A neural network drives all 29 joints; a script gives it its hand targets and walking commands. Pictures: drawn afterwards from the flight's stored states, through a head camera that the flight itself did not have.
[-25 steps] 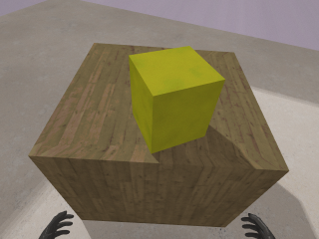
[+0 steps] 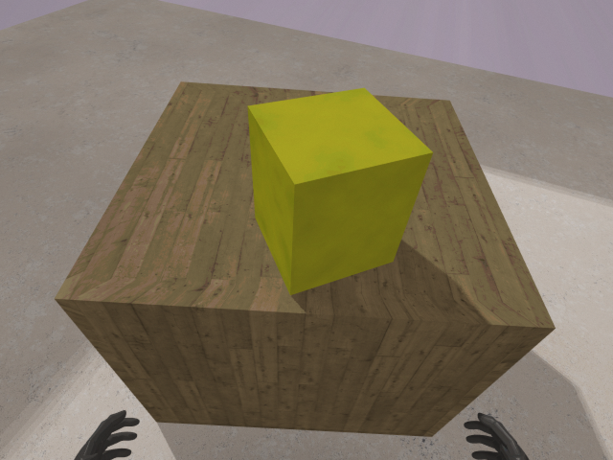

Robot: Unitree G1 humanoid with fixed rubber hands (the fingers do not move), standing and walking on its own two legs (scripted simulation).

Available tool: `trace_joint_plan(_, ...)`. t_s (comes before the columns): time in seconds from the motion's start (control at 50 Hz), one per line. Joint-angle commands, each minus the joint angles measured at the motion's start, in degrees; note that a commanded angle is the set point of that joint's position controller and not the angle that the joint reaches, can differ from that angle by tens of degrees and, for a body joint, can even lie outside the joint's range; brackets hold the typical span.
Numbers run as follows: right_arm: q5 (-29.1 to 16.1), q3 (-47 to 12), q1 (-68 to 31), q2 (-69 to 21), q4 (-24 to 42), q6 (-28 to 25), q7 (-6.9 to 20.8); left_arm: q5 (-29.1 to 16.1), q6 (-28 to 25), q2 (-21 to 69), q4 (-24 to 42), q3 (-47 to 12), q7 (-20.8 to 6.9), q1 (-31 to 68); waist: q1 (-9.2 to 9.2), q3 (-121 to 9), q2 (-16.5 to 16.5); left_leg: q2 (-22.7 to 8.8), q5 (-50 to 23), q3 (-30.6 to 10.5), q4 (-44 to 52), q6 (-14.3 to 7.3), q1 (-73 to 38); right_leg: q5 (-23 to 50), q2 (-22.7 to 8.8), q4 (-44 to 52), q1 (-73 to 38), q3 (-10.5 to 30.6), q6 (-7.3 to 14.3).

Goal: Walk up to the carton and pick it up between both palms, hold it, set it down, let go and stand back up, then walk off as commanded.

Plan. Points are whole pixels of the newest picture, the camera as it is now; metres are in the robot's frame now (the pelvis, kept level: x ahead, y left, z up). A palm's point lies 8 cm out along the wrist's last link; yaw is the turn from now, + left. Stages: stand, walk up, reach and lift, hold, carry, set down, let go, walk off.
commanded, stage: stand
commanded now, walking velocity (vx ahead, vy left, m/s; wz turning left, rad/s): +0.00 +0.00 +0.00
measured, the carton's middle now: (327, 191) +0.53 -0.04 +0.05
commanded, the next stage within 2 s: walk up in 2.00 s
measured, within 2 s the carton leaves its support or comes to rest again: neither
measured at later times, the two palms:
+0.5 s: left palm out of the picture +0.13 +0.27 -0.08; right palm out of the picture +0.12 -0.28 -0.07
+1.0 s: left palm out of the picture +0.13 +0.27 -0.09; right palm out of the picture +0.12 -0.28 -0.08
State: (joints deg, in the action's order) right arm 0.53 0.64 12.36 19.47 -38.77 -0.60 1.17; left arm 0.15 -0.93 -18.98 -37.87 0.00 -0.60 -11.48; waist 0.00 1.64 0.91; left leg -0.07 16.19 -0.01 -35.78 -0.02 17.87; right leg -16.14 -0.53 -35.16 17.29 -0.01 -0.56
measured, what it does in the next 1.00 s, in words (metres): stands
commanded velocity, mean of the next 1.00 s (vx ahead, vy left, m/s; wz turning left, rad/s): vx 0.00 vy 0.00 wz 0.00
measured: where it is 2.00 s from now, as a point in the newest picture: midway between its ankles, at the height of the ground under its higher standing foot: outside the picture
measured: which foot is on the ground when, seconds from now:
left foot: down 0.00-1.00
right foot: down 0.00-1.00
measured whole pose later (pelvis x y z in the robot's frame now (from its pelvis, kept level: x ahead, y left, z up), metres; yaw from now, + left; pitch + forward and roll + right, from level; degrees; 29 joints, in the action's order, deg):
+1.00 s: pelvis +0.00 +0.00 +0.00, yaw +0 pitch -1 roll +0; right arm 0.5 0.6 12.0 19.6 -41.0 -0.8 1.2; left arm 0.1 -1.1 -19.4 -40.2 0.0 -0.9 -11.5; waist 0.0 1.6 1.1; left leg -0.1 14.8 0.0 -33.8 -0.1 17.8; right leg -14.7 -0.5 -33.1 17.2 0.0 -0.5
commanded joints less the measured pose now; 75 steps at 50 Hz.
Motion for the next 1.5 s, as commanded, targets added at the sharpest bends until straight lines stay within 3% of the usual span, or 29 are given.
trace_joint_plan(0.0, -0.66, 4.07, -6.95, 11.66, 0.65, -2.35, -0.40, -0.24, -1.84, -12.80, -0.72, 4.22, 0.29, 3.76, 0.09, -1.22, -1.82, -7.60, -1.22, -8.10, 13.75, -2.02, -2.76, 1.21, -6.65, 9.95, -2.80, 6.51, 2.87)
trace_joint_plan(0.06, -0.75, 4.31, -5.50, 12.61, 1.00, -2.96, -0.45, -0.36, -2.10, -13.94, -0.78, 4.89, 0.15, 3.42, 0.64, -2.71, -0.24, -6.49, -0.27, -7.33, 12.31, -1.47, -3.65, 0.44, -6.80, 11.23, -4.90, 7.22, 3.08)
trace_joint_plan(0.08, -0.67, 4.60, -3.83, 12.58, 0.20, -2.53, -0.52, -0.27, -2.19, -14.02, -0.93, 4.41, 0.19, 1.75, -0.08, -4.37, 4.27, -6.37, -2.17, -6.44, 10.96, -1.58, -4.93, 4.01, -7.19, 11.07, -5.96, 5.71, 3.26)
trace_joint_plan(0.18, -1.13, 3.87, -5.51, 10.50, 0.56, -2.71, -0.53, -0.68, -2.26, -13.24, -1.30, 4.24, 0.38, 3.77, 0.58, -5.40, 0.19, -6.57, -4.99, -7.09, 10.77, -1.58, -5.93, 4.96, -8.04, 11.98, -5.43, 7.65, 3.12)
trace_joint_plan(0.2, -1.44, 3.80, -2.71, 11.21, 0.53, -2.43, -0.28, -0.30, -2.28, -13.13, -0.63, 4.32, 0.43, 4.25, 0.79, -2.20, 2.30, -7.04, -3.25, -6.87, 11.86, -1.27, -4.32, 0.78, -7.53, 12.46, -3.76, 7.58, 3.37)
trace_joint_plan(0.3, -0.87, 2.95, -5.72, 10.96, 0.40, -2.38, -0.33, -0.19, -1.65, -13.79, -1.41, 4.60, 0.31, 1.54, -0.83, -0.39, -3.89, -7.84, 8.10, -9.05, 16.65, -2.12, 1.53, -1.22, -6.07, 10.60, -5.49, 6.62, 2.24)
trace_joint_plan(0.32, -1.08, 3.85, -5.11, 11.71, 0.25, -2.35, -0.52, -0.42, -1.81, -12.66, -1.81, 3.91, 0.12, 2.98, -1.13, -0.96, 0.67, -7.01, 4.24, -8.21, 16.31, -1.33, -0.21, -0.99, -5.70, 10.56, -4.52, 5.90, 3.18)
trace_joint_plan(0.42, -1.28, 3.61, -5.90, 12.68, -0.01, -3.10, -0.39, -0.81, -2.32, -11.48, -1.47, 3.85, 0.16, 1.61, -0.94, -4.45, -0.52, -7.35, -2.19, -7.21, 13.12, -1.82, -4.21, 4.22, -6.98, 11.22, -6.45, 6.76, 3.61)
trace_joint_plan(0.44, -0.76, 3.54, -4.79, 11.52, 0.58, -3.11, -0.27, -0.92, -2.35, -12.26, -1.82, 3.73, 0.10, 2.26, -0.40, -6.18, 2.09, -6.99, -6.29, -6.84, 12.24, -1.40, -6.92, 5.38, -6.58, 10.90, -5.81, 5.63, 3.03)
trace_joint_plan(0.5, -1.14, 3.67, -5.84, 11.87, -0.73, -2.50, -0.17, -0.61, -1.79, -12.20, -2.03, 3.92, 0.67, 3.44, -0.68, -6.07, -0.41, -6.50, -4.52, -6.10, 12.80, -1.53, -3.64, 6.37, -6.96, 10.28, -7.47, 5.62, 2.92)
trace_joint_plan(0.54, -1.29, 3.64, -4.00, 11.99, -1.28, -2.43, -0.27, -0.40, -2.07, -11.79, -2.70, 3.84, 0.43, 3.33, 0.10, -5.07, 2.15, -6.75, -3.69, -5.93, 12.87, -1.09, -5.60, 5.76, -7.21, 11.78, -5.98, 6.63, 3.13)
trace_joint_plan(0.58, -0.65, 3.31, -4.48, 11.14, -0.26, -2.74, -0.35, -0.43, -1.85, -12.98, -1.67, 4.14, 0.51, 4.60, 1.65, -4.92, -1.45, -6.95, -1.51, -6.59, 13.02, -1.42, -5.10, 1.62, -7.64, 11.88, -4.30, 7.12, 3.17)
trace_joint_plan(0.6, -1.23, 4.15, -4.58, 11.91, -0.69, -2.84, -0.39, -0.71, -2.10, -11.73, -1.90, 3.88, 0.25, 3.15, -0.35, -4.47, 0.86, -7.42, -2.50, -8.18, 12.50, -2.02, -4.96, 1.70, -6.62, 12.79, -5.59, 6.59, 3.31)
trace_joint_plan(0.64, -1.00, 4.52, -5.66, 12.66, -0.30, -2.97, -0.64, -0.24, -1.95, -13.43, -2.12, 4.34, 0.08, 4.23, 0.55, -3.76, 3.80, -6.76, 0.08, -6.01, 12.08, -1.62, -4.52, 4.13, -7.75, 12.82, -3.82, 6.98, 3.50)
trace_joint_plan(0.72, -0.72, 4.10, -4.81, 13.56, -1.93, -2.20, -0.27, -0.61, -1.94, -13.34, -2.43, 4.42, 0.15, 1.92, -0.44, -2.99, -3.02, -6.51, 5.56, -6.64, 14.55, -1.60, -3.28, -1.61, -5.38, 11.85, -3.76, 6.00, 2.91)
trace_joint_plan(0.82, -1.19, 3.35, -3.12, 12.10, -2.26, -2.37, -0.23, -0.63, -2.13, -11.81, -2.34, 4.06, 0.17, 1.66, -0.53, -1.56, -0.09, -7.32, -2.10, -7.52, 13.76, -2.02, -2.88, 1.38, -6.59, 11.73, -4.25, 7.08, 3.61)
trace_joint_plan(0.84, -0.95, 3.42, -2.79, 12.18, -1.57, -2.87, -0.32, -0.55, -1.91, -13.60, -1.72, 4.54, 0.01, 2.99, 1.07, -3.45, 0.81, -6.93, 0.19, -7.28, 13.19, -1.61, -4.96, 0.61, -6.59, 12.12, -3.94, 6.45, 2.98)
trace_joint_plan(0.9, -1.13, 3.52, -5.39, 12.76, -1.88, -2.70, -0.20, -0.56, -1.83, -11.75, -2.93, 3.90, 0.09, 2.27, -0.88, -3.68, -1.92, -8.11, 0.33, -8.22, 14.26, -2.15, -3.70, 1.61, -6.58, 11.84, -5.77, 6.33, 2.66)
trace_joint_plan(0.92, -0.79, 3.55, -5.60, 11.22, -1.10, -2.69, -0.08, -0.20, -1.83, -14.21, -2.60, 4.31, 0.45, 2.05, 0.35, -5.22, -0.44, -7.38, 0.57, -6.99, 13.69, -2.16, -4.88, 2.53, -6.93, 11.69, -5.40, 6.64, 2.43)
trace_joint_plan(1.02, -0.62, 3.56, -5.98, 12.32, -1.36, -3.01, -0.32, -0.86, -2.41, -12.10, -1.93, 3.92, 0.11, 4.19, -0.60, -5.57, -1.08, -7.13, -3.52, -6.97, 12.84, -1.87, -5.55, 4.48, -7.39, 11.39, -6.74, 6.69, 3.15)
trace_joint_plan(1.04, -0.71, 3.82, -5.69, 13.28, -1.29, -2.68, -0.53, -0.66, -2.11, -12.77, -1.81, 3.85, 0.28, 3.98, -0.59, -5.24, 3.08, -7.69, -3.64, -6.63, 12.76, -2.10, -4.88, 6.68, -7.55, 11.81, -6.25, 6.41, 3.07)
trace_joint_plan(1.08, -0.90, 3.72, -6.35, 12.86, -0.93, -2.45, -0.30, -0.41, -1.73, -13.24, -2.38, 4.41, 0.56, 2.86, -0.98, -7.47, -0.23, -7.25, -5.39, -6.90, 12.78, -1.77, -6.78, 5.31, -6.92, 11.48, -5.53, 6.38, 3.21)
trace_joint_plan(1.1, -1.50, 3.51, -4.48, 12.39, -1.47, -2.73, -0.23, -0.18, -1.84, -12.76, -3.16, 3.97, 0.60, 2.25, 0.69, -6.90, -1.30, -7.74, -5.39, -6.56, 12.30, -1.61, -7.66, 7.57, -7.14, 10.98, -5.67, 6.25, 2.87)
trace_joint_plan(1.12, -1.13, 3.54, -4.71, 12.41, -1.56, -2.83, 0.15, -0.55, -1.99, -14.17, -2.59, 4.48, 0.59, 3.38, 0.54, -5.74, 1.94, -7.88, -4.72, -7.54, 13.61, -1.63, -4.73, 5.55, -6.69, 10.62, -7.12, 5.87, 2.98)
trace_joint_plan(1.14, -0.71, 3.59, -6.56, 12.82, -1.00, -2.99, -0.13, -0.79, -1.80, -12.13, -1.93, 4.02, 0.58, 3.25, -0.76, -6.73, -0.02, -7.77, -2.55, -7.34, 12.77, -1.69, -4.55, 4.51, -6.96, 11.91, -6.51, 5.82, 2.67)
trace_joint_plan(1.16, -1.32, 3.34, -4.64, 11.32, -1.60, -3.20, -0.24, -0.82, -1.95, -12.24, -2.42, 3.88, 0.15, 3.55, 0.98, -3.96, -2.20, -7.75, -0.52, -8.01, 14.41, -2.05, -3.55, 3.30, -7.10, 11.49, -5.22, 6.61, 2.71)
trace_joint_plan(1.2, -1.09, 3.77, -6.32, 12.77, -1.08, -2.66, -0.40, -0.95, -1.41, -11.39, -2.56, 3.75, 0.29, 2.79, -1.60, -4.68, -0.76, -6.99, -3.31, -7.23, 13.93, -1.77, -4.26, 2.98, -6.79, 11.16, -4.71, 5.45, 3.25)
trace_joint_plan(1.36, -0.89, 3.88, -5.74, 12.66, -1.84, -2.52, -0.74, -0.43, -1.63, -13.20, -3.34, 4.10, 0.40, 3.03, -0.17, -6.30, 1.36, -6.83, -2.18, -7.43, 12.49, -1.87, -3.99, 6.77, -7.90, 12.25, -7.79, 6.47, 3.00)
trace_joint_plan(1.48, -1.49, 3.22, -3.56, 10.89, -2.94, -2.47, -0.25, -0.53, -1.59, -11.83, -3.22, 3.49, 0.44, 2.63, 0.70, -4.16, 0.60, -7.46, -0.99, -6.81, 13.99, -1.53, -4.88, 1.79, -7.51, 12.51, -5.10, 6.80, 3.19)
